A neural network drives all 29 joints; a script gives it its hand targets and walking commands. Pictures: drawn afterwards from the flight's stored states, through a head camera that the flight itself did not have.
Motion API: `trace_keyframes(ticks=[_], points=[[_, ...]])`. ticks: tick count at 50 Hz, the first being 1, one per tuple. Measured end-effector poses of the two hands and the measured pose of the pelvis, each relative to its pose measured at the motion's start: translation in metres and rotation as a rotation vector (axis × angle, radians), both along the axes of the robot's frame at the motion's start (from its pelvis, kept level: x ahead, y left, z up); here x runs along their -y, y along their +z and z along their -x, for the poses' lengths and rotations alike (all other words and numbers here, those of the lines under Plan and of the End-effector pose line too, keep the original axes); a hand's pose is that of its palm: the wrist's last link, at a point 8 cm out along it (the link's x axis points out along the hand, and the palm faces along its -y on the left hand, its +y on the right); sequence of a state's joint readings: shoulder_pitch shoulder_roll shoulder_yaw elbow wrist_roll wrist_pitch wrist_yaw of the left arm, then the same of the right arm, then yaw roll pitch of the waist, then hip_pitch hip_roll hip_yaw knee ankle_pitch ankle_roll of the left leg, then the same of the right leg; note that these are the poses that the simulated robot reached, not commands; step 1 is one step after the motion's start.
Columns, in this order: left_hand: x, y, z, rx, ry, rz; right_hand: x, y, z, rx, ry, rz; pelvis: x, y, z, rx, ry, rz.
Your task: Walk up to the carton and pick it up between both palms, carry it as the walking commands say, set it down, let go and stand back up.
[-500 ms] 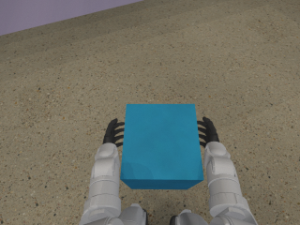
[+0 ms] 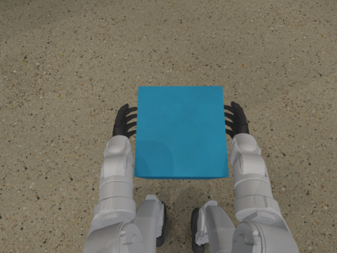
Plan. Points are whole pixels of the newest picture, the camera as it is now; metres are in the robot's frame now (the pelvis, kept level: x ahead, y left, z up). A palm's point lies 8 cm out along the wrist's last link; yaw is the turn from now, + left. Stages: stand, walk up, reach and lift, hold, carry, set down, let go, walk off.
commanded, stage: set down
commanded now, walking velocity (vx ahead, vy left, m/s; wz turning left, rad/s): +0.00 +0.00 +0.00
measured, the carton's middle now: (179, 140) +0.39 +0.02 -0.13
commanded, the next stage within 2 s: none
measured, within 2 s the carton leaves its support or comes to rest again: neither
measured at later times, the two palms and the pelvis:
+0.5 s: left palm (130, 136) +0.40 +0.17 -0.14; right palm (229, 134) +0.42 -0.12 -0.14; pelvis -0.01 +0.00 -0.08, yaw +0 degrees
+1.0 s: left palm (135, 137) +0.43 +0.17 -0.23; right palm (221, 135) +0.45 -0.12 -0.23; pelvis -0.02 +0.00 -0.15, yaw +0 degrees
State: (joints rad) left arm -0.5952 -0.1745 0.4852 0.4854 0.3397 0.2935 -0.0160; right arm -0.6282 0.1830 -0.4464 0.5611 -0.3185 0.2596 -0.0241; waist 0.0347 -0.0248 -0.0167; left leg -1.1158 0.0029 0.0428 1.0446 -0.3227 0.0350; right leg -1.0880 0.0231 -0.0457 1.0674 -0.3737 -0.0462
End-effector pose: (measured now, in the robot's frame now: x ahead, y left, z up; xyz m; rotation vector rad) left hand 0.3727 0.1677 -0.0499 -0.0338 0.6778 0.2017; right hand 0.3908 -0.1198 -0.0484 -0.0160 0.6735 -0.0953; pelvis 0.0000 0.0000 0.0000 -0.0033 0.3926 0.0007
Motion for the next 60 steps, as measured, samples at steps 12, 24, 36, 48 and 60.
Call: trace_keyframes(ticks=[12, 24, 36, 48, 60], points=[[-0.001, -0.044, -0.015, -0.002, 0.0, 0.004, -0.001, -0.043, -0.015, -0.001, -0.009, -0.011, -0.003, -0.037, 0.003, -0.116, -0.005, 0.002], [-0.001, -0.086, -0.028, -0.002, 0.001, 0.012, -0.001, -0.084, -0.027, -0.002, -0.02, -0.02, -0.005, -0.075, 0.005, -0.2, -0.007, 0.001], [-0.003, -0.129, -0.04, -0.007, 0.007, 0.012, -0.002, -0.128, -0.04, -0.006, -0.018, -0.026, -0.003, -0.112, 0.01, -0.254, 0.011, 0.003], [-0.003, -0.173, -0.053, -0.008, 0.0, 0.006, -0.003, -0.171, -0.053, -0.007, -0.019, -0.025, 0.0, -0.146, 0.016, -0.292, 0.007, 0.005], [-0.003, -0.215, -0.068, -0.011, -0.021, 0.001, -0.002, -0.213, -0.064, -0.009, -0.03, -0.021, 0.0, -0.179, 0.023, -0.317, 0.0, 0.007]])
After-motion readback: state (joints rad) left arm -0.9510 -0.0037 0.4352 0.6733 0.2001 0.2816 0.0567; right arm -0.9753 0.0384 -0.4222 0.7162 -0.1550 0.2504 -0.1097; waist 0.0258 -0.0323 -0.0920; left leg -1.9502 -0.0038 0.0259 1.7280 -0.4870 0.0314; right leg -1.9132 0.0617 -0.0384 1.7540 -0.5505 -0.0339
